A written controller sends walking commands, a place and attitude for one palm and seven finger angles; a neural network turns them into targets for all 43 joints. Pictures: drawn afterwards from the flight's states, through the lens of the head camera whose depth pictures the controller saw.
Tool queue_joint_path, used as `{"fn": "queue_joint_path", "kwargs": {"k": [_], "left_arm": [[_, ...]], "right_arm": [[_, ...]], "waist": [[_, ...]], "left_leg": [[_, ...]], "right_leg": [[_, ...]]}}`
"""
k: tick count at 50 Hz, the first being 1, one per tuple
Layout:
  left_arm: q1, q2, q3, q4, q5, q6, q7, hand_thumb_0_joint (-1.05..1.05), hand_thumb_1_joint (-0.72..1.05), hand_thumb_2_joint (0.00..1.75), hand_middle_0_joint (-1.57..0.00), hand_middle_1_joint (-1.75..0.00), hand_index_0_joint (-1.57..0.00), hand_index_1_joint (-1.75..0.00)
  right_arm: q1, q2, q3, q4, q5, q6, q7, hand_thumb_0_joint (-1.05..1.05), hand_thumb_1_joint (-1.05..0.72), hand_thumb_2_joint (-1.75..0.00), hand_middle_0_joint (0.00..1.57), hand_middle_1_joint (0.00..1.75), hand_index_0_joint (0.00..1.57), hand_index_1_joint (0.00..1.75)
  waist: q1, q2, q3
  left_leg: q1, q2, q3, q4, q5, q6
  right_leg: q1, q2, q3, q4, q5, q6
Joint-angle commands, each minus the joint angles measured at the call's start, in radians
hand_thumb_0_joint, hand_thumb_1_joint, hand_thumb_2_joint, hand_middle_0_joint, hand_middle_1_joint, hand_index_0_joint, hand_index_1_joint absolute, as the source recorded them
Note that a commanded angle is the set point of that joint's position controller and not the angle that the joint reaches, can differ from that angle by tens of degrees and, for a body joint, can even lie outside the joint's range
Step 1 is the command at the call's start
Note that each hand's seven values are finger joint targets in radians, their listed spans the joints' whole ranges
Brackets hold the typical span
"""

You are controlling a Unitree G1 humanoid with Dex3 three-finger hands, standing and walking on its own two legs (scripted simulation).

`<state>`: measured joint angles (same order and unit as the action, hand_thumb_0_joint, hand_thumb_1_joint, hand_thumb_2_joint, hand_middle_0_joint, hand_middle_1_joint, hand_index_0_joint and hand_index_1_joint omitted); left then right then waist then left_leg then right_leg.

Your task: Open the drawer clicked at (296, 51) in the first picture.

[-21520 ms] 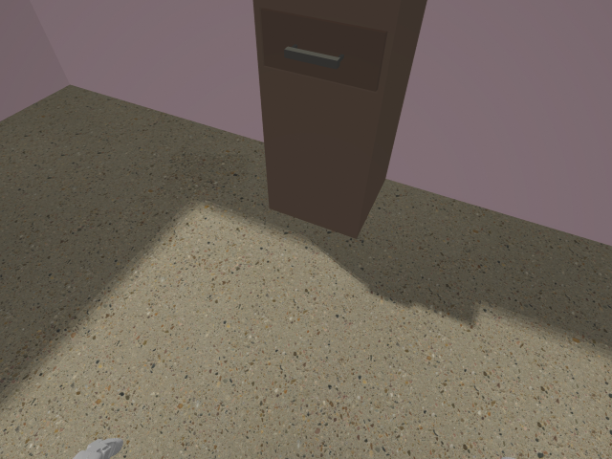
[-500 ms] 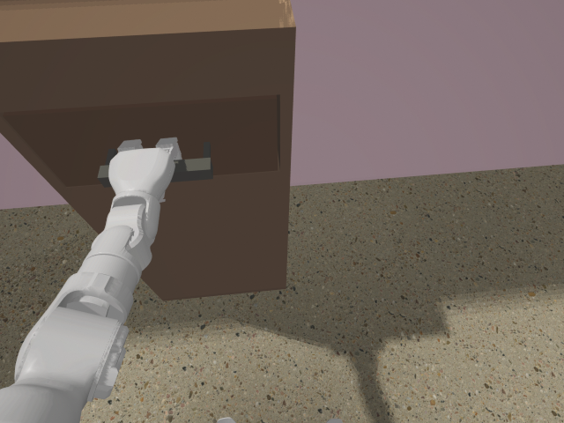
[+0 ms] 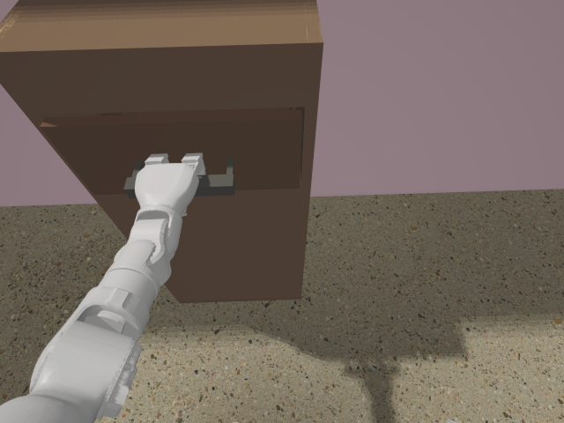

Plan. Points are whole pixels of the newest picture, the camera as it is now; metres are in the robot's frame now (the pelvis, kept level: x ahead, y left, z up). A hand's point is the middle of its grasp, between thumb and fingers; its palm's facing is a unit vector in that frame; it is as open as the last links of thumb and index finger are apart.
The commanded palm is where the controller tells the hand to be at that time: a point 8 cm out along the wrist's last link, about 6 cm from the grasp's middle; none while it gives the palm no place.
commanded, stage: pull the drawer open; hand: left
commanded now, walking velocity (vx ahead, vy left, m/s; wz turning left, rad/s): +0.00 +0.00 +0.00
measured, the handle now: (183, 175) +0.49 +0.16 +0.03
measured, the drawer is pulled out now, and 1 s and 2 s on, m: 0.02 0.08 0.20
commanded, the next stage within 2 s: none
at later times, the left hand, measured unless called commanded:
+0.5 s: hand (175, 229) +0.40 +0.17 +0.01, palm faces -0.02 -0.07 -1.00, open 5.6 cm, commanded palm +0.38 +0.17 +0.06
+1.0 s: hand (173, 238) +0.38 +0.17 +0.01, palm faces -0.02 -0.07 -1.00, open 5.6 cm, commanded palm +0.33 +0.17 +0.06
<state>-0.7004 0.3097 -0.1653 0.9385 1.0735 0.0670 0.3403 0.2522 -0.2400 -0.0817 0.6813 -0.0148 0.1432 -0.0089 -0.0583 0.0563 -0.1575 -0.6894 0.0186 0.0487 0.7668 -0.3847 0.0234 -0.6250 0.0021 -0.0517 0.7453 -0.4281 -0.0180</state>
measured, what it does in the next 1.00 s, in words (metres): stands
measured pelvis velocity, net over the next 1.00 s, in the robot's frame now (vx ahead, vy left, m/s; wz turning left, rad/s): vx -0.01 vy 0.00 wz -0.03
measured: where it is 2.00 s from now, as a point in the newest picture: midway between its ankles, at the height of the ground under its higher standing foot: outside the picture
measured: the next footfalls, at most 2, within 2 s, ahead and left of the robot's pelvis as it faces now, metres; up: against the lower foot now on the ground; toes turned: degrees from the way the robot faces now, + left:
none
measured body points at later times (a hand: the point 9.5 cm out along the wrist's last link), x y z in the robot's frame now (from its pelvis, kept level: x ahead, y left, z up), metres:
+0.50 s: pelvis +0.00 +0.00 +0.01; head +0.06 -0.02 +0.45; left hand +0.40 +0.17 +0.06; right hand +0.03 -0.27 -0.13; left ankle -0.02 +0.10 -0.71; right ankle -0.05 -0.11 -0.71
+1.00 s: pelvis -0.01 +0.00 +0.01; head +0.05 -0.03 +0.45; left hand +0.38 +0.17 +0.06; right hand +0.07 -0.27 -0.13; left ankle -0.02 +0.11 -0.71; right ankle -0.05 -0.11 -0.71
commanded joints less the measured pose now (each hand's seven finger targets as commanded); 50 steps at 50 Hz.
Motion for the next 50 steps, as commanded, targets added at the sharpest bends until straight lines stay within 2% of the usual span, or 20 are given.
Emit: {"fn": "queue_joint_path", "kwargs": {"k": [1,5,8,11,15,17,22,24,25,26,28,30,33,38,41,43,44,46,49,50], "left_arm": [[-0.444,0.161,0.082,-0.174,-0.011,-0.038,0.043,0.00,0.90,0.90,-0.40,-1.35,-0.40,-1.35],[-0.460,0.190,0.100,-0.156,0.002,-0.051,0.057,0.00,0.90,0.90,-0.40,-1.35,-0.40,-1.35],[-0.365,0.130,0.070,-0.157,-0.004,-0.049,0.060,0.00,0.90,0.90,-0.40,-1.35,-0.40,-1.35],[-0.245,0.146,0.099,-0.191,-0.026,-0.046,0.052,0.00,0.90,0.90,-0.40,-1.35,-0.40,-1.35],[-0.081,0.143,0.103,-0.283,-0.044,-0.035,0.041,0.00,0.90,0.90,-0.40,-1.35,-0.40,-1.35],[0.021,0.128,0.095,-0.361,-0.054,-0.024,0.039,0.00,0.90,0.90,-0.40,-1.35,-0.40,-1.35],[0.196,0.083,0.061,-0.551,-0.053,0.017,0.049,0.00,0.90,0.90,-0.40,-1.35,-0.40,-1.35],[-0.136,0.089,0.018,-0.509,-0.026,0.039,0.069,0.00,0.90,0.90,-0.40,-1.35,-0.40,-1.35],[-0.243,0.130,0.044,-0.494,-0.008,0.040,0.081,0.00,0.90,0.90,-0.40,-1.35,-0.40,-1.35],[-0.192,0.161,0.082,-0.409,0.006,0.052,0.087,0.00,0.90,0.90,-0.40,-1.35,-0.40,-1.35],[-0.209,0.118,0.046,-0.360,0.005,0.065,0.082,0.00,0.90,0.90,-0.40,-1.35,-0.40,-1.35],[-0.249,0.113,0.040,-0.340,-0.004,0.062,0.069,0.00,0.90,0.90,-0.40,-1.35,-0.40,-1.35],[-0.277,0.090,0.026,-0.302,-0.019,0.040,0.052,0.00,0.90,0.90,-0.40,-1.35,-0.40,-1.35],[-0.297,0.132,0.062,-0.274,-0.012,-0.022,0.045,0.00,0.90,0.90,-0.40,-1.35,-0.40,-1.35],[-0.143,0.146,0.097,-0.286,-0.008,-0.044,0.049,0.00,0.90,0.90,-0.40,-1.35,-0.40,-1.35],[-0.079,0.117,0.079,-0.353,-0.010,-0.049,0.053,0.00,0.90,0.90,-0.40,-1.35,-0.40,-1.35],[-0.010,0.141,0.106,-0.372,-0.007,-0.044,0.056,0.00,0.90,0.90,-0.40,-1.35,-0.40,-1.35],[0.078,0.094,0.071,-0.451,-0.020,-0.026,0.058,0.00,0.90,0.90,-0.40,-1.35,-0.40,-1.35],[0.255,0.116,0.101,-0.554,-0.040,0.012,0.058,0.00,0.90,0.90,-0.40,-1.35,-0.40,-1.35],[0.274,0.090,0.072,-0.616,-0.046,0.021,0.056,0.00,0.90,0.90,-0.40,-1.35,-0.40,-1.35]], "right_arm": [[0.155,-0.138,-0.044,-0.049,-0.001,-0.010,-0.017,0.00,-0.90,-0.90,0.20,0.30,0.20,0.30],[0.163,-0.139,-0.042,-0.050,0.002,-0.017,-0.018,0.00,-0.90,-0.90,0.20,0.30,0.20,0.30],[0.155,-0.132,-0.045,-0.061,0.003,-0.019,-0.010,0.00,-0.90,-0.90,0.20,0.30,0.20,0.30],[0.148,-0.135,-0.046,-0.074,0.007,-0.015,-0.002,0.00,-0.90,-0.90,0.20,0.30,0.20,0.30],[0.123,-0.139,-0.046,-0.096,0.016,-0.013,0.002,0.00,-0.90,-0.90,0.20,0.30,0.20,0.30],[0.097,-0.138,-0.047,-0.111,0.019,-0.014,0.008,0.00,-0.90,-0.90,0.20,0.30,0.20,0.30],[0.049,-0.138,-0.047,-0.132,0.023,-0.021,0.024,0.00,-0.90,-0.90,0.20,0.30,0.20,0.30],[0.069,-0.145,-0.044,-0.083,0.025,-0.019,0.010,0.00,-0.90,-0.90,0.20,0.30,0.20,0.30],[0.083,-0.148,-0.047,-0.068,0.021,-0.022,0.005,0.00,-0.90,-0.90,0.20,0.30,0.20,0.30],[0.084,-0.143,-0.048,-0.058,0.017,-0.022,-0.002,0.00,-0.90,-0.90,0.20,0.30,0.20,0.30],[0.073,-0.137,-0.039,-0.062,0.017,-0.020,-0.008,0.00,-0.90,-0.90,0.20,0.30,0.20,0.30],[0.071,-0.134,-0.038,-0.063,0.018,-0.017,-0.014,0.00,-0.90,-0.90,0.20,0.30,0.20,0.30],[0.056,-0.129,-0.033,-0.073,0.019,-0.015,-0.023,0.00,-0.90,-0.90,0.20,0.30,0.20,0.30],[0.052,-0.124,-0.026,-0.085,0.014,-0.022,-0.036,0.00,-0.90,-0.90,0.20,0.30,0.20,0.30],[0.035,-0.119,-0.026,-0.112,0.012,-0.021,-0.031,0.00,-0.90,-0.90,0.20,0.30,0.20,0.30],[0.022,-0.115,-0.029,-0.127,0.012,-0.022,-0.022,0.00,-0.90,-0.90,0.20,0.30,0.20,0.30],[0.016,-0.117,-0.030,-0.133,0.012,-0.021,-0.016,0.00,-0.90,-0.90,0.20,0.30,0.20,0.30],[0.004,-0.116,-0.030,-0.150,0.017,-0.021,-0.005,0.00,-0.90,-0.90,0.20,0.30,0.20,0.30],[-0.023,-0.124,-0.030,-0.169,0.021,-0.024,0.006,0.00,-0.90,-0.90,0.20,0.30,0.20,0.30],[-0.027,-0.123,-0.027,-0.174,0.022,-0.027,0.010,0.00,-0.90,-0.90,0.20,0.30,0.20,0.30]], "waist": [[-0.055,-0.053,-0.409],[-0.052,-0.038,-0.404],[-0.034,-0.028,-0.401],[0.001,-0.044,-0.432],[0.029,-0.076,-0.417],[0.041,-0.060,-0.391],[0.050,-0.049,-0.347],[-0.036,-0.039,-0.259],[-0.039,-0.021,-0.273],[-0.017,-0.023,-0.280],[-0.013,-0.027,-0.301],[-0.013,-0.025,-0.329],[-0.017,-0.062,-0.313],[-0.010,-0.076,-0.323],[0.035,-0.079,-0.349],[0.047,-0.044,-0.365],[0.062,-0.043,-0.386],[0.062,-0.052,-0.371],[0.081,-0.075,-0.365],[0.077,-0.069,-0.359]], "left_leg": [[0.321,-0.038,-0.024,0.007,0.570,0.026],[0.280,-0.040,-0.023,0.004,0.502,0.025],[0.295,-0.037,-0.020,-0.007,0.497,0.023],[0.295,-0.036,-0.010,-0.021,0.518,0.024],[0.288,-0.035,-0.003,-0.051,0.536,0.027],[0.301,-0.033,0.002,-0.066,0.543,0.026],[0.369,-0.016,-0.009,-0.080,0.631,0.022],[0.366,-0.010,-0.027,-0.071,0.548,0.017],[0.375,-0.012,-0.029,-0.073,0.506,0.018],[0.372,-0.021,-0.021,-0.071,0.493,0.018],[0.369,-0.030,-0.022,-0.073,0.480,0.016],[0.382,-0.031,-0.024,-0.069,0.487,0.016],[0.364,-0.036,-0.023,-0.065,0.461,0.019],[0.327,-0.046,-0.018,-0.050,0.442,0.024],[0.304,-0.048,-0.008,-0.053,0.451,0.022],[0.319,-0.046,-0.002,-0.051,0.487,0.021],[0.320,-0.045,-0.003,-0.051,0.515,0.019],[0.324,-0.041,0.000,-0.058,0.530,0.019],[0.326,-0.039,0.002,-0.071,0.558,0.018],[0.334,-0.036,0.000,-0.077,0.570,0.018]], "right_leg": [[0.119,0.045,0.031,-0.044,0.592,-0.009],[0.110,0.045,0.033,-0.040,0.544,-0.012],[0.107,0.051,0.025,-0.048,0.513,-0.017],[0.173,0.051,0.028,-0.055,0.560,-0.017],[0.238,0.049,0.030,-0.070,0.603,-0.017],[0.249,0.049,0.029,-0.084,0.617,-0.016],[0.229,0.051,0.017,-0.089,0.605,-0.016],[0.114,0.054,0.010,-0.095,0.495,-0.016],[0.089,0.054,0.009,-0.094,0.454,-0.018],[0.104,0.056,0.011,-0.092,0.446,-0.023],[0.114,0.053,0.010,-0.090,0.448,-0.025],[0.122,0.050,0.014,-0.086,0.455,-0.026],[0.127,0.047,0.014,-0.086,0.458,-0.022],[0.144,0.039,0.026,-0.079,0.486,-0.019],[0.193,0.038,0.030,-0.074,0.519,-0.020],[0.204,0.039,0.030,-0.071,0.551,-0.023],[0.228,0.039,0.033,-0.068,0.571,-0.025],[0.240,0.040,0.029,-0.073,0.599,-0.022],[0.291,0.039,0.031,-0.080,0.647,-0.019],[0.292,0.037,0.028,-0.077,0.662,-0.017]]}}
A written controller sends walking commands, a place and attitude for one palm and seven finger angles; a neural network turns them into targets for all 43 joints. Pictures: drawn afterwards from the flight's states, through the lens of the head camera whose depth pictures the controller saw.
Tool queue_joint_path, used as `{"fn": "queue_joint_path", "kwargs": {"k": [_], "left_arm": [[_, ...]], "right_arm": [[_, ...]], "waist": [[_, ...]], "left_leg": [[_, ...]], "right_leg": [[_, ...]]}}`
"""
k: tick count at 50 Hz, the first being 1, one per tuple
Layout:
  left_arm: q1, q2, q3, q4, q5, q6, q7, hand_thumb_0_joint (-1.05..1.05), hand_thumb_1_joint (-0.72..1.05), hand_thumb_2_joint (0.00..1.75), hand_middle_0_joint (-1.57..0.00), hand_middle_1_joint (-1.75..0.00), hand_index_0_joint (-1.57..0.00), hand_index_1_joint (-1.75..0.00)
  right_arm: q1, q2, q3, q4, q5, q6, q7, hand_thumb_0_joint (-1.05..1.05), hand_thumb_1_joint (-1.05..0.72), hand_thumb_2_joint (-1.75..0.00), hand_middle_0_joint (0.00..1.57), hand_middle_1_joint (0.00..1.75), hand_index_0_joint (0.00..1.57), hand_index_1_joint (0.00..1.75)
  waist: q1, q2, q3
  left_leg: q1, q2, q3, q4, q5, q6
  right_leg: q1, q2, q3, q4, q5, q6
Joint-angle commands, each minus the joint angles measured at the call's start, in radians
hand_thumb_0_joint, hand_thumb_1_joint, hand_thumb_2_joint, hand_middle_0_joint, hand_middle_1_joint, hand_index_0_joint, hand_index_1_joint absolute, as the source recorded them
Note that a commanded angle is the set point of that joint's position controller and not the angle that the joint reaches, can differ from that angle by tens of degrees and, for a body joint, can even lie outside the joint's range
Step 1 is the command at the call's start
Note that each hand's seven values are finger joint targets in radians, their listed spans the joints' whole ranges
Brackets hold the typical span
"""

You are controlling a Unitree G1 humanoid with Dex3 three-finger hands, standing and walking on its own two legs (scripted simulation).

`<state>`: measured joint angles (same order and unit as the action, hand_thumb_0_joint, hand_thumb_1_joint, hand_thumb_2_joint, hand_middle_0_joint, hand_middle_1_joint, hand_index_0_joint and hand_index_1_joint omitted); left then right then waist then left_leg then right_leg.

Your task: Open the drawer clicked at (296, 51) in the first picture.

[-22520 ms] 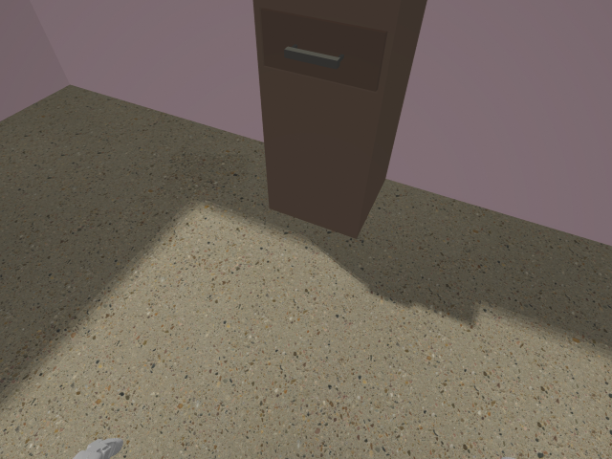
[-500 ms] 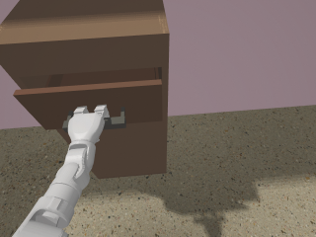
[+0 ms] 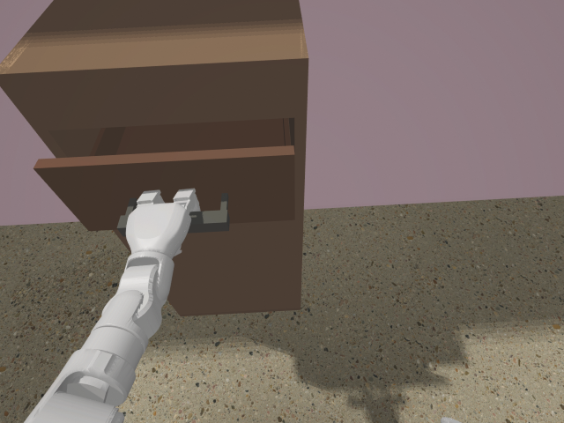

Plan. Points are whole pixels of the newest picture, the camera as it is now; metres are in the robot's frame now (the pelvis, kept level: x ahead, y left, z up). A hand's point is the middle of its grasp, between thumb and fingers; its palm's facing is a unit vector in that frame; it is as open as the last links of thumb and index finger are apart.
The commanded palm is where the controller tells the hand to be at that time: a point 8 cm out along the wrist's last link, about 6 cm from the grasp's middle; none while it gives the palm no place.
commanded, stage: pull the drawer open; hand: left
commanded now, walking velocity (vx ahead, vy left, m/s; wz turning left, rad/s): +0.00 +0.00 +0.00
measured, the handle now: (177, 212) +0.43 +0.18 +0.03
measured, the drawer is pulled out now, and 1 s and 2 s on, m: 0.08 0.20 0.30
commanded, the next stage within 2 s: open the thumb to release the handle in 1.66 s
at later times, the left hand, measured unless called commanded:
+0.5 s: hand (168, 266) +0.35 +0.18 +0.00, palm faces -0.05 -0.06 -1.00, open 5.7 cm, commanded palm +0.31 +0.18 +0.06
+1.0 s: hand (161, 320) +0.26 +0.18 +0.01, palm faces +0.00 -0.14 -0.99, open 5.8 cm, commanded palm +0.21 +0.18 +0.06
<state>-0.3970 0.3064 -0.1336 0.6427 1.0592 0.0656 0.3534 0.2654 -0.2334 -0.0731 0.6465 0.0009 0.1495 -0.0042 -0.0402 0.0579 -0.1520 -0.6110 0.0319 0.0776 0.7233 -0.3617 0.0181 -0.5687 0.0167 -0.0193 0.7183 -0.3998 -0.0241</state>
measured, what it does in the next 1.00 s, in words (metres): stands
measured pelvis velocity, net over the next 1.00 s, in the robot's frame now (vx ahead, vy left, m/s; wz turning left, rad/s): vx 0.01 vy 0.00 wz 0.00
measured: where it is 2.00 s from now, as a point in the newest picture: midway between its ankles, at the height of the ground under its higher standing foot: outside the picture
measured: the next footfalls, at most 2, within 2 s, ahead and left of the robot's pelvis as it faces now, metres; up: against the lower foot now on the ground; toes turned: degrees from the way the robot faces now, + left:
none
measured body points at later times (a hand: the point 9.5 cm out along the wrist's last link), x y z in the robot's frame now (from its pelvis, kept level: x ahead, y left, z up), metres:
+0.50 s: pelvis -0.01 -0.01 +0.00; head +0.03 -0.03 +0.45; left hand +0.34 +0.18 +0.06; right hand +0.16 -0.24 -0.12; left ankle -0.01 +0.11 -0.71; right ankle -0.04 -0.11 -0.71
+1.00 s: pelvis +0.01 +0.00 +0.00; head +0.04 -0.03 +0.45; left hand +0.26 +0.18 +0.06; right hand +0.18 -0.25 -0.11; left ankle -0.01 +0.11 -0.71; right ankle -0.04 -0.11 -0.71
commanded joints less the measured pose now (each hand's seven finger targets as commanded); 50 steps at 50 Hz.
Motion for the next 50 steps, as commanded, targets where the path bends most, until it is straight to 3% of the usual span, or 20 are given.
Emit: {"fn": "queue_joint_path", "kwargs": {"k": [1,4,6,8,9,10,11,14,17,20,22,24,28,29,31,33,34,40,42,50], "left_arm": [[0.023,0.091,0.043,-0.352,-0.037,0.036,0.042,0.00,0.90,0.90,-0.40,-1.35,-0.40,-1.35],[0.129,0.107,0.053,-0.445,-0.041,0.070,0.039,0.00,0.90,0.90,-0.40,-1.35,-0.40,-1.35],[0.211,0.066,0.014,-0.525,-0.041,0.084,0.036,0.00,0.90,0.90,-0.40,-1.35,-0.40,-1.35],[-0.148,0.122,0.014,-0.474,-0.010,0.093,0.052,0.00,0.90,0.90,-0.40,-1.35,-0.40,-1.35],[-0.202,0.138,0.023,-0.450,0.003,0.093,0.058,0.00,0.90,0.90,-0.40,-1.35,-0.40,-1.35],[-0.167,0.156,0.045,-0.400,0.016,0.101,0.061,0.00,0.90,0.90,-0.40,-1.35,-0.40,-1.35],[-0.153,0.142,0.033,-0.366,0.019,0.107,0.059,0.00,0.90,0.90,-0.40,-1.35,-0.40,-1.35],[-0.215,0.132,0.018,-0.359,0.000,0.098,0.040,0.00,0.90,0.90,-0.40,-1.35,-0.40,-1.35],[-0.233,0.091,-0.014,-0.292,-0.016,0.083,0.018,0.00,0.90,0.90,-0.40,-1.35,-0.40,-1.35],[-0.267,0.136,0.022,-0.267,-0.014,0.049,0.005,0.00,0.90,0.90,-0.40,-1.35,-0.40,-1.35],[-0.285,0.098,-0.005,-0.245,-0.010,0.026,0.003,0.00,0.90,0.90,-0.40,-1.35,-0.40,-1.35],[-0.201,0.129,0.038,-0.237,-0.007,0.008,0.004,0.00,0.90,0.90,-0.40,-1.35,-0.40,-1.35],[-0.053,0.080,0.016,-0.329,-0.020,-0.009,0.009,0.00,0.90,0.90,-0.40,-1.35,-0.40,-1.35],[0.021,0.105,0.047,-0.347,-0.019,-0.010,0.011,0.00,0.90,0.90,-0.40,-1.35,-0.40,-1.35],[0.127,0.083,0.034,-0.435,-0.027,-0.006,0.014,0.00,0.90,0.90,-0.40,-1.35,-0.40,-1.35],[0.197,0.066,0.017,-0.492,-0.029,0.010,0.019,0.00,0.90,0.90,-0.40,-1.35,-0.40,-1.35],[0.258,0.093,0.046,-0.507,-0.033,0.018,0.021,0.00,0.90,0.90,-0.40,-1.35,-0.40,-1.35],[0.440,0.093,0.040,-0.690,-0.029,0.061,0.040,0.00,0.90,0.90,-0.40,-1.35,-0.40,-1.35],[0.517,0.057,0.001,-0.743,-0.033,0.071,0.041,0.00,0.90,0.90,-0.40,-1.35,-0.40,-1.35],[0.704,0.076,0.026,-0.848,-0.020,0.068,0.055,0.00,0.90,0.90,-0.40,-1.35,-0.40,-1.35]], "right_arm": [[-0.049,-0.128,-0.039,-0.142,0.009,-0.035,0.008,0.00,-0.90,-0.90,0.20,0.30,0.20,0.30],[-0.074,-0.135,-0.034,-0.148,0.008,-0.040,0.012,0.00,-0.90,-0.90,0.20,0.30,0.20,0.30],[-0.091,-0.127,-0.033,-0.160,0.009,-0.045,0.020,0.00,-0.90,-0.90,0.20,0.30,0.20,0.30],[-0.069,-0.142,-0.027,-0.105,0.007,-0.037,0.000,0.00,-0.90,-0.90,0.20,0.30,0.20,0.30],[-0.065,-0.139,-0.029,-0.092,0.006,-0.039,-0.011,0.00,-0.90,-0.90,0.20,0.30,0.20,0.30],[-0.067,-0.135,-0.027,-0.090,0.003,-0.040,-0.017,0.00,-0.90,-0.90,0.20,0.30,0.20,0.30],[-0.068,-0.132,-0.024,-0.086,0.002,-0.039,-0.021,0.00,-0.90,-0.90,0.20,0.30,0.20,0.30],[-0.075,-0.130,-0.025,-0.082,0.004,-0.037,-0.030,0.00,-0.90,-0.90,0.20,0.30,0.20,0.30],[-0.086,-0.123,-0.017,-0.089,0.007,-0.036,-0.038,0.00,-0.90,-0.90,0.20,0.30,0.20,0.30],[-0.092,-0.122,-0.013,-0.096,0.006,-0.037,-0.049,0.00,-0.90,-0.90,0.20,0.30,0.20,0.30],[-0.090,-0.114,-0.013,-0.100,0.006,-0.041,-0.048,0.00,-0.90,-0.90,0.20,0.30,0.20,0.30],[-0.092,-0.117,-0.016,-0.111,0.002,-0.043,-0.044,0.00,-0.90,-0.90,0.20,0.30,0.20,0.30],[-0.115,-0.109,-0.015,-0.147,0.000,-0.048,-0.027,0.00,-0.90,-0.90,0.20,0.30,0.20,0.30],[-0.121,-0.112,-0.018,-0.152,-0.001,-0.050,-0.022,0.00,-0.90,-0.90,0.20,0.30,0.20,0.30],[-0.133,-0.108,-0.017,-0.173,0.000,-0.052,-0.009,0.00,-0.90,-0.90,0.20,0.30,0.20,0.30],[-0.141,-0.109,-0.018,-0.181,0.000,-0.054,0.002,0.00,-0.90,-0.90,0.20,0.30,0.20,0.30],[-0.147,-0.114,-0.016,-0.184,0.001,-0.056,0.005,0.00,-0.90,-0.90,0.20,0.30,0.20,0.30],[-0.176,-0.111,-0.010,-0.201,-0.001,-0.063,0.023,0.00,-0.90,-0.90,0.20,0.30,0.20,0.30],[-0.187,-0.106,-0.010,-0.210,-0.001,-0.067,0.032,0.00,-0.90,-0.90,0.20,0.30,0.20,0.30],[-0.234,-0.093,0.008,-0.235,-0.009,-0.079,0.044,0.00,-0.90,-0.90,0.20,0.30,0.20,0.30]], "waist": [[0.060,-0.084,-0.348],[0.062,-0.099,-0.323],[0.065,-0.066,-0.305],[-0.011,-0.068,-0.232],[-0.015,-0.076,-0.216],[0.013,-0.035,-0.243],[0.017,-0.038,-0.245],[0.016,-0.052,-0.295],[0.014,-0.086,-0.249],[0.025,-0.085,-0.261],[0.018,-0.096,-0.236],[0.047,-0.110,-0.263],[0.067,-0.091,-0.286],[0.083,-0.098,-0.307],[0.092,-0.072,-0.304],[0.083,-0.096,-0.269],[0.090,-0.111,-0.268],[0.094,-0.068,-0.245],[0.093,-0.066,-0.228],[0.115,-0.071,-0.194]], "left_leg": [[0.262,-0.047,-0.026,-0.035,0.549,0.024],[0.264,-0.045,-0.030,-0.049,0.548,0.021],[0.294,-0.041,-0.032,-0.050,0.574,0.020],[0.278,-0.044,-0.041,-0.047,0.450,0.018],[0.273,-0.045,-0.040,-0.047,0.421,0.021],[0.281,-0.052,-0.035,-0.052,0.396,0.020],[0.287,-0.052,-0.039,-0.052,0.404,0.018],[0.309,-0.056,-0.041,-0.046,0.431,0.019],[0.285,-0.061,-0.042,-0.052,0.389,0.022],[0.263,-0.069,-0.037,-0.052,0.363,0.023],[0.257,-0.069,-0.041,-0.047,0.355,0.023],[0.250,-0.069,-0.038,-0.048,0.356,0.023],[0.241,-0.070,-0.030,-0.045,0.381,0.022],[0.239,-0.068,-0.028,-0.044,0.404,0.020],[0.240,-0.068,-0.025,-0.046,0.426,0.019],[0.241,-0.062,-0.026,-0.046,0.428,0.019],[0.231,-0.061,-0.025,-0.048,0.427,0.017],[0.257,-0.057,-0.028,-0.048,0.449,0.012],[0.272,-0.052,-0.032,-0.043,0.465,0.012],[0.283,-0.044,-0.043,-0.028,0.476,0.007]], "right_leg": [[0.236,0.023,-0.005,-0.057,0.635,-0.009],[0.257,0.022,-0.006,-0.061,0.643,-0.009],[0.237,0.021,-0.012,-0.062,0.631,-0.008],[0.145,0.027,-0.013,-0.071,0.514,-0.007],[0.129,0.029,-0.013,-0.079,0.469,-0.010],[0.133,0.028,-0.008,-0.079,0.439,-0.015],[0.132,0.030,-0.014,-0.072,0.436,-0.019],[0.160,0.026,-0.005,-0.072,0.467,-0.018],[0.147,0.022,-0.010,-0.080,0.446,-0.013],[0.169,0.014,0.004,-0.081,0.452,-0.011],[0.140,0.016,-0.003,-0.079,0.436,-0.012],[0.171,0.016,0.004,-0.081,0.438,-0.014],[0.208,0.013,0.007,-0.070,0.510,-0.013],[0.236,0.012,0.010,-0.066,0.540,-0.014],[0.247,0.010,0.010,-0.059,0.583,-0.013],[0.234,0.011,0.005,-0.061,0.587,-0.010],[0.250,0.010,0.007,-0.063,0.595,-0.010],[0.238,0.013,0.006,-0.049,0.585,-0.012],[0.222,0.014,-0.003,-0.047,0.572,-0.011],[0.195,0.019,-0.003,-0.025,0.530,-0.013]]}}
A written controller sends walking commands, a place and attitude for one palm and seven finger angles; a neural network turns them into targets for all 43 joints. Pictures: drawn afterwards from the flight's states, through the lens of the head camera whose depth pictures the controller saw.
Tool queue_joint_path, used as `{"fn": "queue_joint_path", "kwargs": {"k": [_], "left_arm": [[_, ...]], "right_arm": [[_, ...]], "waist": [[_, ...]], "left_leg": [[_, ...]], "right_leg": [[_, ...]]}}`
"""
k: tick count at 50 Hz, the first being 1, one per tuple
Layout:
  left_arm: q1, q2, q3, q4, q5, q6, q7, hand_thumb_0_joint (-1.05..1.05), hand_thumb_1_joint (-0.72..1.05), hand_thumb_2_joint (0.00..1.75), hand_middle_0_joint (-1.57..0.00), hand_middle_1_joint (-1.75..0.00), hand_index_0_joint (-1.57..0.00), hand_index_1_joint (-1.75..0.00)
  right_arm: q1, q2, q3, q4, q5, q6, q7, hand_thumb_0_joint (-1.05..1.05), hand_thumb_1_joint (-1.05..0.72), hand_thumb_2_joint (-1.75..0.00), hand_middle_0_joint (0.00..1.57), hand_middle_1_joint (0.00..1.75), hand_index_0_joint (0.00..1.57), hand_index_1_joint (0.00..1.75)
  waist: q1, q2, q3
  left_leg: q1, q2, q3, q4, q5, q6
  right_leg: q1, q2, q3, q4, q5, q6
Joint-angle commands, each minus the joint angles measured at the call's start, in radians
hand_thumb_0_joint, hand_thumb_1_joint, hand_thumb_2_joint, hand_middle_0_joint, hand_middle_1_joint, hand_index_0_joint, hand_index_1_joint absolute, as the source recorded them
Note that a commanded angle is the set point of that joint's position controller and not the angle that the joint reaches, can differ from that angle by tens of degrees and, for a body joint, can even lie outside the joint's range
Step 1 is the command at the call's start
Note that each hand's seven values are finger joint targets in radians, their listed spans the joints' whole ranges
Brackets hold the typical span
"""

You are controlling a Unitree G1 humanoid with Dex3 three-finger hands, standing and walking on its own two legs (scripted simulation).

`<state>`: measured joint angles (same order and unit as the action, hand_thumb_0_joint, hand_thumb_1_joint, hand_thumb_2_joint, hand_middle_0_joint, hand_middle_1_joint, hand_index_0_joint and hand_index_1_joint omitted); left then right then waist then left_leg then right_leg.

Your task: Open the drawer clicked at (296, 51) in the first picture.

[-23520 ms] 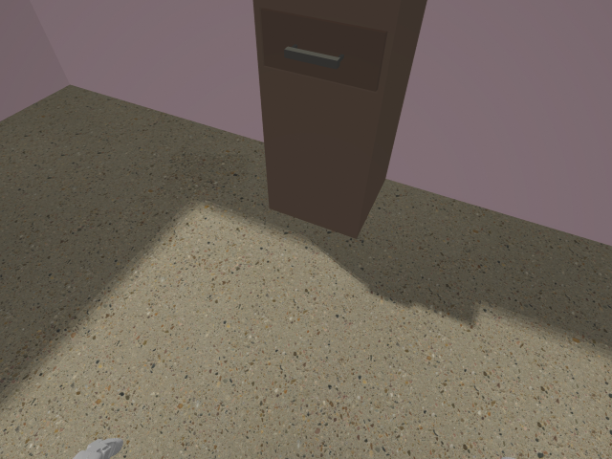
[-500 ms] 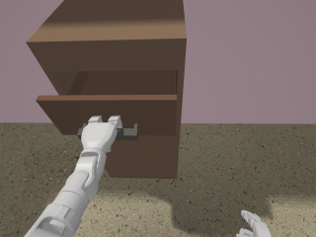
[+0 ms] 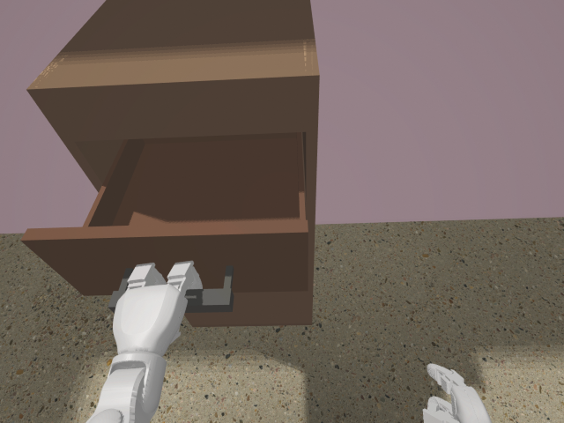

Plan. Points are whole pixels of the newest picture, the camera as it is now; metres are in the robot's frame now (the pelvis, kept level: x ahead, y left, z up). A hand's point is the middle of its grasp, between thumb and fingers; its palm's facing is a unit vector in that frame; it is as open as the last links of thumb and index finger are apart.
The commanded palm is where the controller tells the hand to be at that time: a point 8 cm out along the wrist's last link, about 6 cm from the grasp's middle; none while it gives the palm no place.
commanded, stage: pull the drawer open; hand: left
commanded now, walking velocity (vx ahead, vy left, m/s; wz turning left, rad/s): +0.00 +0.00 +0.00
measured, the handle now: (175, 287) +0.30 +0.18 +0.03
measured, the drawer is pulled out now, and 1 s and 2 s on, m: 0.20 0.30 0.30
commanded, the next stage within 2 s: open the thumb to release the handle in 0.66 s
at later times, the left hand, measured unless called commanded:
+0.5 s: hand (154, 403) +0.16 +0.17 +0.01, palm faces -0.01 -0.17 -0.99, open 5.9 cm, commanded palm +0.11 +0.18 +0.06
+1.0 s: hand (140, 402) +0.16 +0.19 +0.01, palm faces +0.03 -0.13 -0.99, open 6.9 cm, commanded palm +0.12 +0.19 +0.06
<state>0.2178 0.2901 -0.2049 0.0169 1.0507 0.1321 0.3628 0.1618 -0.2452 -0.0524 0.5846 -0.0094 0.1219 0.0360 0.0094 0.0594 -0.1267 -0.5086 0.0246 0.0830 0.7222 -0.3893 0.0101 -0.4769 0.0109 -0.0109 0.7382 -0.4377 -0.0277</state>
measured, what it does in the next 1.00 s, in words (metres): stands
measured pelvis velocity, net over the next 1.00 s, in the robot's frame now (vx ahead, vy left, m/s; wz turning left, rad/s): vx -0.03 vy -0.03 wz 0.03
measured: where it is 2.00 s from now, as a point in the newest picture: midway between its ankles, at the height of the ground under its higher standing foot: outside the picture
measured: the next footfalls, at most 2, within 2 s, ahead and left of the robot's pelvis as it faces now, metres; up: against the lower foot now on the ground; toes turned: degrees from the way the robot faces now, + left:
none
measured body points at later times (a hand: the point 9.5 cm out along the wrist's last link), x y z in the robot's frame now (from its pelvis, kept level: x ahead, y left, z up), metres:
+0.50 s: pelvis +0.00 -0.01 -0.02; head +0.03 -0.04 +0.43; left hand +0.15 +0.18 +0.06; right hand +0.22 -0.21 -0.11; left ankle -0.02 +0.11 -0.71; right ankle -0.05 -0.10 -0.71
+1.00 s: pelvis -0.03 -0.03 -0.02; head +0.00 -0.07 +0.43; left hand +0.15 +0.19 +0.06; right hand +0.18 -0.24 -0.13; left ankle -0.02 +0.11 -0.71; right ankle -0.05 -0.10 -0.71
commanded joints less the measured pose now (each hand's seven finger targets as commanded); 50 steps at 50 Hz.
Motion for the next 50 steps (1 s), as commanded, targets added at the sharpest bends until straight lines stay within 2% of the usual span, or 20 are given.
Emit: {"fn": "queue_joint_path", "kwargs": {"k": [1,2,3,7,9,12,22,24,26,29,32,36,37,38,39,40,41,45,47,50], "left_arm": [[0.120,0.079,0.079,-0.237,-0.011,-0.001,0.045,0.00,0.90,0.90,-0.40,-1.35,-0.40,-1.35],[0.116,0.070,0.067,-0.253,-0.007,-0.005,0.043,0.00,0.90,0.90,-0.40,-1.35,-0.40,-1.35],[0.168,0.069,0.070,-0.260,-0.009,-0.008,0.042,0.00,0.90,0.90,-0.40,-1.35,-0.40,-1.35],[0.221,0.073,0.073,-0.304,0.000,-0.027,0.039,0.00,0.90,0.90,-0.40,-1.35,-0.40,-1.35],[0.288,0.087,0.084,-0.338,-0.001,-0.041,0.040,0.00,0.90,0.90,-0.40,-1.35,-0.40,-1.35],[0.397,0.065,0.061,-0.394,-0.005,-0.064,0.037,0.00,0.90,0.90,-0.40,-1.35,-0.40,-1.35],[0.629,0.126,0.137,-0.501,-0.002,-0.120,0.095,0.00,0.90,0.90,-0.40,-1.35,-0.40,-1.35],[0.622,0.156,0.172,-0.519,-0.002,-0.122,0.115,0.00,0.90,0.90,-0.40,-1.35,-0.40,-1.35],[0.622,0.137,0.167,-0.499,0.000,-0.122,0.130,0.00,0.90,0.90,-0.40,-1.35,-0.40,-1.35],[0.582,0.167,0.201,-0.493,-0.005,-0.110,0.141,0.00,0.90,0.90,-0.40,-1.35,-0.40,-1.35],[0.580,0.152,0.183,-0.491,-0.014,-0.099,0.142,0.00,0.90,0.90,-0.40,-1.35,-0.40,-1.35],[0.601,0.132,0.163,-0.478,-0.033,-0.090,0.131,0.00,0.90,0.90,-0.40,-1.35,-0.40,-1.35],[0.577,0.144,0.166,-0.480,-0.035,-0.090,0.126,0.00,0.90,0.90,-0.40,-1.35,-0.40,-1.35],[0.291,0.247,0.267,-0.446,-0.010,-0.086,0.139,0.00,0.90,0.90,-0.40,-1.35,-0.40,-1.35],[0.287,0.241,0.281,-0.448,-0.002,-0.086,0.148,0.00,0.83,0.87,-0.40,-1.34,-0.40,-1.34],[0.307,0.232,0.271,-0.425,-0.005,-0.080,0.153,0.00,0.76,0.84,-0.39,-1.34,-0.39,-1.34],[0.349,0.193,0.247,-0.373,-0.017,-0.076,0.148,0.00,0.69,0.81,-0.38,-1.33,-0.38,-1.33],[0.299,0.151,0.171,-0.383,-0.044,-0.065,0.107,0.00,0.41,0.69,-0.36,-1.30,-0.36,-1.30],[0.290,0.155,0.158,-0.364,-0.041,-0.071,0.081,0.00,0.27,0.63,-0.35,-1.28,-0.35,-1.28],[0.273,0.163,0.149,-0.378,-0.024,-0.091,0.058,0.00,0.06,0.54,-0.34,-1.26,-0.34,-1.26]], "right_arm": [[-0.136,-0.078,-0.009,-0.179,0.001,-0.052,0.007,0.00,-0.90,-0.90,0.20,0.30,0.20,0.30],[-0.139,-0.077,-0.008,-0.179,-0.002,-0.052,0.011,0.00,-0.90,-0.90,0.20,0.30,0.20,0.30],[-0.143,-0.072,-0.006,-0.186,-0.001,-0.055,0.014,0.00,-0.90,-0.90,0.20,0.30,0.20,0.30],[-0.154,-0.065,0.004,-0.193,-0.007,-0.058,0.024,0.00,-0.90,-0.90,0.20,0.30,0.20,0.30],[-0.156,-0.063,0.010,-0.201,-0.009,-0.060,0.030,0.00,-0.90,-0.90,0.20,0.30,0.20,0.30],[-0.161,-0.058,0.016,-0.219,-0.013,-0.064,0.049,0.00,-0.90,-0.90,0.20,0.30,0.20,0.30],[-0.155,-0.066,0.021,-0.261,-0.028,-0.067,0.077,0.00,-0.90,-0.90,0.20,0.30,0.20,0.30],[-0.152,-0.071,0.018,-0.266,-0.034,-0.063,0.074,0.00,-0.90,-0.90,0.20,0.30,0.20,0.30],[-0.142,-0.064,0.015,-0.265,-0.036,-0.064,0.070,0.00,-0.90,-0.90,0.20,0.30,0.20,0.30],[-0.147,-0.070,0.011,-0.262,-0.035,-0.058,0.056,0.00,-0.90,-0.90,0.20,0.30,0.20,0.30],[-0.141,-0.065,0.007,-0.261,-0.035,-0.062,0.050,0.00,-0.90,-0.90,0.20,0.30,0.20,0.30],[-0.140,-0.066,0.006,-0.259,-0.028,-0.065,0.042,0.00,-0.90,-0.90,0.20,0.30,0.20,0.30],[-0.143,-0.068,0.007,-0.257,-0.029,-0.065,0.042,0.00,-0.90,-0.90,0.20,0.30,0.20,0.30],[-0.145,-0.086,0.007,-0.216,-0.030,-0.047,0.014,0.00,-0.90,-0.90,0.20,0.30,0.20,0.30],[-0.147,-0.075,0.004,-0.224,-0.037,-0.049,-0.004,0.00,-0.90,-0.90,0.20,0.30,0.20,0.30],[-0.144,-0.071,0.005,-0.227,-0.037,-0.056,-0.008,0.00,-0.90,-0.90,0.20,0.30,0.20,0.30],[-0.140,-0.066,0.004,-0.221,-0.029,-0.062,-0.013,0.00,-0.90,-0.90,0.20,0.30,0.20,0.30],[-0.150,-0.072,0.004,-0.212,-0.022,-0.067,-0.024,0.00,-0.90,-0.90,0.20,0.30,0.20,0.30],[-0.153,-0.073,0.008,-0.204,-0.023,-0.070,-0.032,0.00,-0.90,-0.90,0.20,0.30,0.20,0.30],[-0.155,-0.070,0.015,-0.203,-0.027,-0.072,-0.027,0.00,-0.90,-0.90,0.20,0.30,0.20,0.30]], "waist": [[0.068,-0.076,-0.218],[0.061,-0.085,-0.204],[0.070,-0.083,-0.203],[0.070,-0.081,-0.187],[0.077,-0.073,-0.200],[0.082,-0.067,-0.182],[0.089,-0.064,-0.167],[0.082,-0.084,-0.180],[0.082,-0.086,-0.179],[0.077,-0.080,-0.187],[0.078,-0.084,-0.200],[0.076,-0.098,-0.172],[0.073,-0.118,-0.168],[0.029,-0.124,-0.139],[0.056,-0.093,-0.147],[0.061,-0.099,-0.165],[0.061,-0.105,-0.147],[0.049,-0.107,-0.152],[0.050,-0.129,-0.116],[0.061,-0.105,-0.128]], "left_leg": [[0.180,-0.038,-0.051,-0.021,0.511,0.015],[0.177,-0.037,-0.053,-0.017,0.508,0.015],[0.176,-0.038,-0.052,-0.012,0.511,0.016],[0.177,-0.037,-0.053,0.003,0.514,0.015],[0.178,-0.036,-0.058,0.016,0.539,0.013],[0.167,-0.034,-0.059,0.035,0.541,0.016],[0.089,-0.037,-0.071,0.105,0.446,0.007],[0.067,-0.039,-0.076,0.119,0.417,0.006],[0.058,-0.046,-0.074,0.126,0.380,0.008],[0.038,-0.050,-0.072,0.127,0.340,0.009],[0.036,-0.055,-0.068,0.129,0.320,0.011],[0.022,-0.054,-0.065,0.114,0.298,0.015],[0.019,-0.055,-0.066,0.113,0.290,0.015],[0.004,-0.058,-0.066,0.107,0.220,0.016],[0.008,-0.062,-0.058,0.096,0.195,0.016],[0.024,-0.068,-0.055,0.098,0.184,0.015],[0.018,-0.066,-0.054,0.089,0.179,0.017],[0.038,-0.065,-0.052,0.063,0.179,0.023],[0.033,-0.066,-0.053,0.052,0.165,0.027],[0.054,-0.067,-0.054,0.042,0.179,0.025]], "right_leg": [[0.103,0.024,-0.011,-0.040,0.580,-0.009],[0.090,0.024,-0.011,-0.037,0.578,-0.008],[0.094,0.023,-0.011,-0.035,0.587,-0.007],[0.076,0.023,-0.002,-0.026,0.596,-0.005],[0.081,0.024,0.005,-0.013,0.621,-0.007],[0.056,0.021,0.004,0.000,0.615,-0.005],[-0.039,0.018,0.063,0.045,0.560,-0.011],[-0.050,0.019,0.079,0.051,0.555,-0.015],[-0.068,0.015,0.073,0.057,0.527,-0.014],[-0.064,0.015,0.082,0.054,0.513,-0.017],[-0.058,0.006,0.083,0.053,0.514,-0.011],[-0.040,0.003,0.068,0.044,0.505,-0.007],[-0.049,0.000,0.077,0.039,0.502,-0.005],[-0.086,0.003,0.080,0.021,0.439,-0.004],[-0.057,0.006,0.080,0.005,0.403,-0.006],[-0.070,-0.003,0.097,-0.010,0.366,-0.006],[-0.054,-0.002,0.076,-0.016,0.369,-0.004],[-0.030,-0.012,0.064,-0.045,0.345,0.006],[-0.030,-0.015,0.063,-0.065,0.325,0.010],[-0.029,-0.016,0.069,-0.066,0.316,0.002]]}}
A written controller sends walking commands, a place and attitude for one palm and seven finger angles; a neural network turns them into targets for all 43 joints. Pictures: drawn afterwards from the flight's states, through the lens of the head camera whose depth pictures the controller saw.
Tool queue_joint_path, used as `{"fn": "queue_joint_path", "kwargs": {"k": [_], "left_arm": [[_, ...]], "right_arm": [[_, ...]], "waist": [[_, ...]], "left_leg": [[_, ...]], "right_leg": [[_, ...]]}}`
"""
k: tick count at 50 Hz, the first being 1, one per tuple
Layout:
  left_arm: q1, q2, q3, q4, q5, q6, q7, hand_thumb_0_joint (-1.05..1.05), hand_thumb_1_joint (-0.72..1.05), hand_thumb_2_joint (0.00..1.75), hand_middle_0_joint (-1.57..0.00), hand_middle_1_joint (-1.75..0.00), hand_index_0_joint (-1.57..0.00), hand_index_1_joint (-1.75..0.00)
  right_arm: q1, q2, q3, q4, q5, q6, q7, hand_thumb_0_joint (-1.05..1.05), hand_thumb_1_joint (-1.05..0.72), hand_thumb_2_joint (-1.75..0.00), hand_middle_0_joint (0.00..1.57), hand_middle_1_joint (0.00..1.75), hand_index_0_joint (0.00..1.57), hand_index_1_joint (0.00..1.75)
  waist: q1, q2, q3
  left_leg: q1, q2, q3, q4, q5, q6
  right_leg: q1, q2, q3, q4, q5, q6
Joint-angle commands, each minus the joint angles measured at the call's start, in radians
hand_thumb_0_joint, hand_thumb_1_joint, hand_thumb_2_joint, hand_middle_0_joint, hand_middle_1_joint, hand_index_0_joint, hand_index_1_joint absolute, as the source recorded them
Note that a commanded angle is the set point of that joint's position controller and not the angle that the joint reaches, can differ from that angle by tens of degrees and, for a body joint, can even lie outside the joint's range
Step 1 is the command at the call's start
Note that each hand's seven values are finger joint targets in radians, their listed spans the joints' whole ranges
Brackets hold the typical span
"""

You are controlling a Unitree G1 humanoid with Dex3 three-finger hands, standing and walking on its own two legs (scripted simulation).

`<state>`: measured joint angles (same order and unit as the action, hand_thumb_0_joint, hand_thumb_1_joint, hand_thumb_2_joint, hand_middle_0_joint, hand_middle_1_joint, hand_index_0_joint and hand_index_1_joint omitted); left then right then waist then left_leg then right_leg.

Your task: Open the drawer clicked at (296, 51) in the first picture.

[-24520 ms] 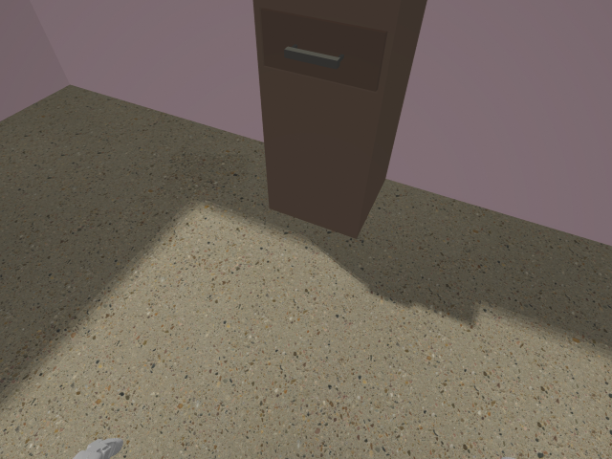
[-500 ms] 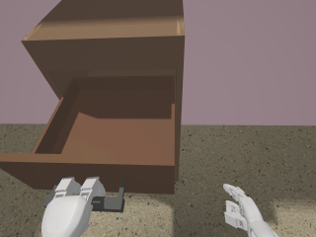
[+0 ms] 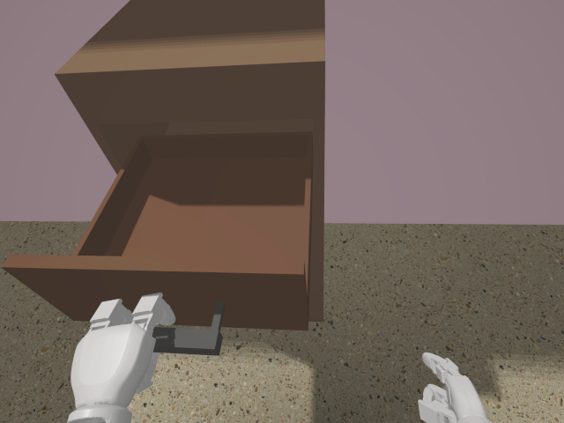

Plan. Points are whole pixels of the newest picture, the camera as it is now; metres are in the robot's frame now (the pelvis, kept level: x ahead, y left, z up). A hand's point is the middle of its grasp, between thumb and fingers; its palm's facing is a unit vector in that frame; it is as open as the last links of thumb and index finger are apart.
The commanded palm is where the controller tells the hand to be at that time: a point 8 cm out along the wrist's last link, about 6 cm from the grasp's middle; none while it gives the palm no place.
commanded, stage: open the thumb to release the handle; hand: left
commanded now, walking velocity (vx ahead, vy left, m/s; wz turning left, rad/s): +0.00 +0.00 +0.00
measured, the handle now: (161, 323) +0.24 +0.19 +0.04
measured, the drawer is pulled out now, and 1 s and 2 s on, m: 0.30 0.30 0.30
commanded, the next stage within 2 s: lift the hand off the handle in 0.26 s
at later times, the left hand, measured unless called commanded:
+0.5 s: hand (140, 369) +0.18 +0.21 +0.02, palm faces +0.05 -0.15 -0.99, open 13.7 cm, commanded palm +0.16 +0.21 +0.07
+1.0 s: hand (136, 351) +0.20 +0.21 +0.05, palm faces +0.05 -0.17 -0.98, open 13.4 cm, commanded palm +0.17 +0.20 +0.13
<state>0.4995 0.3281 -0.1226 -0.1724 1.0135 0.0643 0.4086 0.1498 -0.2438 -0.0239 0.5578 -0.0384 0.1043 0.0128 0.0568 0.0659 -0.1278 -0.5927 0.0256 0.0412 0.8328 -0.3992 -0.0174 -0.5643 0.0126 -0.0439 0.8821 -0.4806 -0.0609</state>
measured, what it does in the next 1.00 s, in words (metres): stands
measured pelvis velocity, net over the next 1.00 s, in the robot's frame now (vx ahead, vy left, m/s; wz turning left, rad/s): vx -0.01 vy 0.02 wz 0.00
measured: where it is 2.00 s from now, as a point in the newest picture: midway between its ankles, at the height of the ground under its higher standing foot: outside the picture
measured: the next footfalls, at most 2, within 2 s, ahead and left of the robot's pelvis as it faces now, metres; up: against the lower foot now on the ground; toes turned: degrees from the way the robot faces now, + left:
none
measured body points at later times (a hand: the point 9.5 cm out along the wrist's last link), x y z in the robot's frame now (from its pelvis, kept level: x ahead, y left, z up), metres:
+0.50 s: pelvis -0.01 +0.01 +0.00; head +0.02 -0.02 +0.45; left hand +0.18 +0.21 +0.08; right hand +0.21 -0.20 -0.10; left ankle +0.01 +0.14 -0.70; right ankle -0.02 -0.08 -0.70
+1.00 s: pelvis -0.01 +0.02 +0.01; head +0.01 -0.02 +0.46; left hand +0.19 +0.21 +0.11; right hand +0.21 -0.19 -0.09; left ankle +0.01 +0.14 -0.70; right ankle -0.02 -0.08 -0.70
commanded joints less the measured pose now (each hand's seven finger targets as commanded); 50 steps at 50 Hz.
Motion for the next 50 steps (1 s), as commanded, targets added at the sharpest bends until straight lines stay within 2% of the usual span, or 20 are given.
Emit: {"fn": "queue_joint_path", "kwargs": {"k": [1,3,8,9,13,17,18,21,23,25,29,32,35,37,40,41,44,47,49,50], "left_arm": [[0.017,0.138,0.086,-0.183,0.015,-0.031,0.011,0.00,-0.01,0.51,-0.33,-1.25,-0.33,-1.25],[0.009,0.122,0.070,-0.169,0.023,-0.042,0.009,0.00,-0.15,0.45,-0.32,-1.24,-0.32,-1.24],[-0.007,0.135,0.099,-0.170,0.023,-0.054,0.020,0.00,-0.50,0.30,-0.30,-1.20,-0.30,-1.20],[-0.008,0.150,0.120,-0.169,0.022,-0.053,0.024,0.00,-0.50,0.30,-0.30,-1.20,-0.30,-1.20],[-0.034,0.131,0.101,-0.177,0.028,-0.049,0.036,0.00,-0.50,0.30,-0.30,-1.20,-0.30,-1.20],[-0.031,0.129,0.100,-0.174,0.028,-0.039,0.042,0.00,-0.50,0.30,-0.30,-1.20,-0.30,-1.20],[-0.010,0.064,0.022,-0.196,0.025,-0.035,0.036,0.00,-0.50,0.30,-0.30,-1.20,-0.30,-1.20],[-0.036,0.085,0.027,-0.184,0.027,-0.024,0.027,0.00,-0.50,0.30,-0.30,-1.20,-0.30,-1.20],[-0.070,0.093,0.030,-0.179,0.044,-0.021,0.030,0.00,-0.50,0.30,-0.30,-1.20,-0.30,-1.20],[-0.117,0.108,0.039,-0.174,0.048,-0.013,0.031,0.00,-0.50,0.30,-0.30,-1.20,-0.30,-1.20],[-0.132,0.110,0.048,-0.150,0.039,-0.003,0.028,0.00,-0.50,0.30,-0.30,-1.20,-0.30,-1.20],[-0.185,0.078,0.003,-0.149,0.036,0.003,0.018,0.00,-0.50,0.30,-0.30,-1.20,-0.30,-1.20],[-0.199,0.083,-0.003,-0.204,0.036,0.008,0.018,0.00,-0.50,0.30,-0.30,-1.20,-0.30,-1.20],[-0.232,0.098,0.000,-0.242,0.030,0.009,0.013,0.00,-0.50,0.30,-0.30,-1.20,-0.30,-1.20],[-0.184,0.099,0.000,-0.285,0.015,0.009,-0.002,0.00,-0.50,0.30,-0.30,-1.20,-0.30,-1.20],[-0.202,0.112,0.012,-0.278,0.015,0.009,-0.006,0.00,-0.50,0.30,-0.30,-1.20,-0.30,-1.20],[-0.199,0.133,0.036,-0.305,0.016,0.015,-0.013,0.00,-0.50,0.30,-0.30,-1.20,-0.30,-1.20],[-0.209,0.105,0.005,-0.338,0.009,0.023,-0.029,0.00,-0.50,0.30,-0.30,-1.20,-0.30,-1.20],[-0.209,0.113,0.009,-0.373,-0.002,0.028,-0.043,0.00,-0.50,0.30,-0.30,-1.20,-0.30,-1.20],[-0.195,0.126,0.019,-0.375,0.001,0.031,-0.049,0.00,-0.50,0.30,-0.30,-1.20,-0.30,-1.20]], "right_arm": [[-0.142,-0.068,-0.016,-0.175,0.003,-0.056,-0.005,0.00,-0.90,-0.90,0.20,0.30,0.20,0.30],[-0.145,-0.069,-0.014,-0.172,0.001,-0.055,0.000,0.00,-0.90,-0.90,0.20,0.30,0.20,0.30],[-0.152,-0.067,-0.018,-0.175,-0.002,-0.053,0.001,0.00,-0.90,-0.90,0.20,0.30,0.20,0.30],[-0.153,-0.070,-0.016,-0.176,-0.001,-0.053,0.002,0.00,-0.90,-0.90,0.20,0.30,0.20,0.30],[-0.155,-0.067,-0.020,-0.174,-0.002,-0.048,0.004,0.00,-0.90,-0.90,0.20,0.30,0.20,0.30],[-0.153,-0.066,-0.020,-0.175,0.000,-0.048,0.002,0.00,-0.90,-0.90,0.20,0.30,0.20,0.30],[-0.156,-0.063,-0.021,-0.184,-0.003,-0.049,0.010,0.00,-0.90,-0.90,0.20,0.30,0.20,0.30],[-0.151,-0.066,-0.019,-0.183,0.004,-0.044,0.013,0.00,-0.90,-0.90,0.20,0.30,0.20,0.30],[-0.151,-0.065,-0.016,-0.181,0.000,-0.042,0.009,0.00,-0.90,-0.90,0.20,0.30,0.20,0.30],[-0.152,-0.066,-0.013,-0.178,0.002,-0.042,0.006,0.00,-0.90,-0.90,0.20,0.30,0.20,0.30],[-0.151,-0.065,-0.015,-0.172,0.009,-0.042,-0.005,0.00,-0.90,-0.90,0.20,0.30,0.20,0.30],[-0.153,-0.064,-0.015,-0.169,0.009,-0.039,-0.005,0.00,-0.90,-0.90,0.20,0.30,0.20,0.30],[-0.154,-0.063,-0.017,-0.177,0.009,-0.039,-0.004,0.00,-0.90,-0.90,0.20,0.30,0.20,0.30],[-0.155,-0.063,-0.018,-0.175,0.009,-0.039,-0.005,0.00,-0.90,-0.90,0.20,0.30,0.20,0.30],[-0.160,-0.059,-0.013,-0.186,0.010,-0.044,-0.003,0.00,-0.90,-0.90,0.20,0.30,0.20,0.30],[-0.167,-0.059,-0.013,-0.178,0.013,-0.042,-0.005,0.00,-0.90,-0.90,0.20,0.30,0.20,0.30],[-0.175,-0.059,-0.010,-0.180,0.012,-0.043,-0.004,0.00,-0.90,-0.90,0.20,0.30,0.20,0.30],[-0.179,-0.057,-0.011,-0.183,0.015,-0.046,0.002,0.00,-0.90,-0.90,0.20,0.30,0.20,0.30],[-0.186,-0.056,-0.009,-0.188,0.020,-0.049,0.004,0.00,-0.90,-0.90,0.20,0.30,0.20,0.30],[-0.179,-0.056,-0.006,-0.185,0.019,-0.049,0.006,0.00,-0.90,-0.90,0.20,0.30,0.20,0.30]], "waist": [[0.022,-0.106,-0.127],[0.015,-0.097,-0.088],[0.016,-0.110,-0.089],[0.018,-0.104,-0.099],[0.014,-0.069,-0.115],[0.017,-0.086,-0.138],[0.013,-0.063,-0.145],[0.001,-0.105,-0.124],[0.003,-0.088,-0.122],[0.002,-0.105,-0.132],[0.004,-0.089,-0.142],[-0.005,-0.070,-0.124],[0.003,-0.060,-0.167],[0.000,-0.055,-0.162],[0.012,-0.061,-0.164],[0.006,-0.066,-0.126],[0.015,-0.051,-0.130],[0.017,-0.040,-0.118],[0.020,-0.023,-0.133],[0.024,-0.041,-0.138]], "left_leg": [[0.138,-0.067,-0.010,-0.070,0.195,0.052],[0.134,-0.067,-0.012,-0.073,0.185,0.049],[0.130,-0.067,-0.012,-0.069,0.163,0.048],[0.127,-0.067,-0.015,-0.069,0.169,0.046],[0.144,-0.062,-0.015,-0.067,0.178,0.045],[0.141,-0.058,-0.016,-0.067,0.194,0.046],[0.152,-0.059,-0.018,-0.062,0.220,0.047],[0.142,-0.054,-0.022,-0.065,0.210,0.048],[0.146,-0.054,-0.023,-0.067,0.196,0.048],[0.149,-0.053,-0.026,-0.072,0.178,0.047],[0.159,-0.050,-0.027,-0.082,0.190,0.047],[0.169,-0.049,-0.028,-0.090,0.183,0.048],[0.202,-0.046,-0.031,-0.099,0.208,0.050],[0.224,-0.044,-0.034,-0.105,0.214,0.051],[0.236,-0.044,-0.034,-0.118,0.228,0.054],[0.231,-0.042,-0.036,-0.124,0.220,0.053],[0.254,-0.039,-0.035,-0.137,0.233,0.051],[0.274,-0.036,-0.037,-0.154,0.237,0.051],[0.294,-0.034,-0.038,-0.164,0.254,0.051],[0.300,-0.032,-0.036,-0.166,0.258,0.051]], "right_leg": [[0.072,-0.016,0.097,-0.210,0.367,0.035],[0.043,-0.011,0.090,-0.212,0.339,0.033],[0.032,-0.010,0.091,-0.219,0.306,0.032],[0.042,-0.009,0.099,-0.217,0.324,0.028],[0.016,-0.001,0.073,-0.196,0.307,0.027],[0.035,0.001,0.065,-0.187,0.343,0.027],[0.031,0.000,0.059,-0.176,0.367,0.025],[0.024,0.001,0.053,-0.179,0.354,0.028],[0.010,0.003,0.050,-0.181,0.322,0.027],[0.005,0.002,0.058,-0.188,0.289,0.026],[0.030,0.007,0.047,-0.191,0.302,0.023],[0.013,0.006,0.038,-0.198,0.274,0.025],[0.034,0.005,0.037,-0.200,0.277,0.021],[0.031,0.005,0.036,-0.208,0.266,0.019],[0.059,0.002,0.036,-0.220,0.274,0.019],[0.052,0.005,0.033,-0.228,0.271,0.020],[0.069,0.006,0.037,-0.242,0.269,0.017],[0.070,0.007,0.028,-0.249,0.255,0.018],[0.093,0.006,0.030,-0.258,0.268,0.014],[0.097,0.005,0.027,-0.258,0.266,0.017]]}}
